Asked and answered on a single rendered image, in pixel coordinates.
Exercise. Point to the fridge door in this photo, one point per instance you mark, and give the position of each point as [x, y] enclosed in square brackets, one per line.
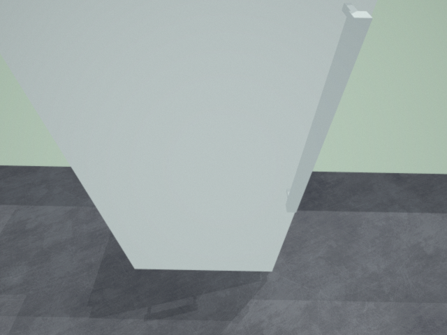
[184, 120]

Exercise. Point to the handle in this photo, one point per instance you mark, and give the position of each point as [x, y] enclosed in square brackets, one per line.
[352, 37]

